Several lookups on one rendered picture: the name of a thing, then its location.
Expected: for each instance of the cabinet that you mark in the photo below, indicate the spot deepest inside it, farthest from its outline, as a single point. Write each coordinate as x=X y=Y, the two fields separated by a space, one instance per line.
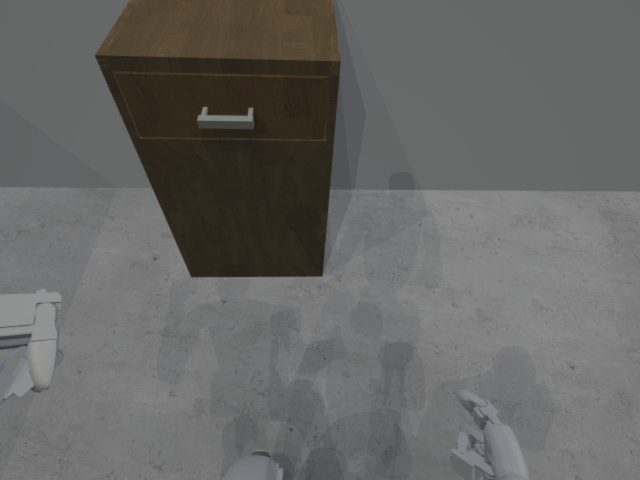
x=237 y=207

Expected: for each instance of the left robot thigh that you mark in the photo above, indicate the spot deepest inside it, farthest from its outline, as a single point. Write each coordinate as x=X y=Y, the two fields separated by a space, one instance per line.
x=254 y=467

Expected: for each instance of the drawer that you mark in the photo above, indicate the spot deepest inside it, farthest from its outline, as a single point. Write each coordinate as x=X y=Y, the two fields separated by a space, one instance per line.
x=167 y=104

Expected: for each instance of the robot left hand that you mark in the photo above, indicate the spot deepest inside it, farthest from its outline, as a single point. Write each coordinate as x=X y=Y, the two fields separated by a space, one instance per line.
x=27 y=322

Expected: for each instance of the robot left shin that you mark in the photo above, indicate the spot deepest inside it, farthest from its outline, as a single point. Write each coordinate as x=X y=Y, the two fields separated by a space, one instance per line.
x=261 y=453

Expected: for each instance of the robot right hand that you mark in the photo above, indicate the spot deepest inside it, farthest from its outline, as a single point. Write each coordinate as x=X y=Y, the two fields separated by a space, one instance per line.
x=495 y=455

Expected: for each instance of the handle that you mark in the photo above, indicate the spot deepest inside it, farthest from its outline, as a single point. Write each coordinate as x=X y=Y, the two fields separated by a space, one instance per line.
x=225 y=121

